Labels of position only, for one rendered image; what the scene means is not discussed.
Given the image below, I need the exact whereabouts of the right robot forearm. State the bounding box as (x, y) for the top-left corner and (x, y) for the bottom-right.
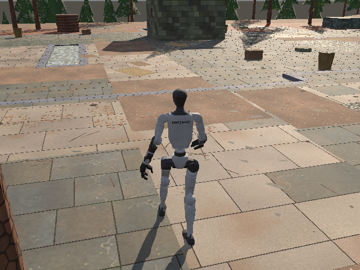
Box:
(198, 134), (207, 145)

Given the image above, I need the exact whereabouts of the right robot upper arm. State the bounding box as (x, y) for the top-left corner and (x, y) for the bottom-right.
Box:
(192, 112), (206, 141)

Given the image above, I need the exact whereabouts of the humanoid robot torso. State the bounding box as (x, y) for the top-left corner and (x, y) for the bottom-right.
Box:
(167, 111), (194, 169)

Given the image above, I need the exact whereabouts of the robot right hand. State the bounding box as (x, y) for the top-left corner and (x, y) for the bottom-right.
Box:
(191, 139), (204, 150)

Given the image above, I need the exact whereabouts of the robot left hand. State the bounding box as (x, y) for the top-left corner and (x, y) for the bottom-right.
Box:
(140, 163), (153, 180)

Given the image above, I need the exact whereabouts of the left robot forearm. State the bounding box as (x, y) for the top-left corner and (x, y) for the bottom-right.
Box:
(143, 136), (157, 165)

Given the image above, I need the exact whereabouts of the left robot shin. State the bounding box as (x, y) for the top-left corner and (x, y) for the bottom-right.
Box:
(160, 177), (168, 209)

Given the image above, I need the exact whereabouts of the left robot upper arm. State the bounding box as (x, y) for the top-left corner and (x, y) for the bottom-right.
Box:
(153, 113), (169, 145)

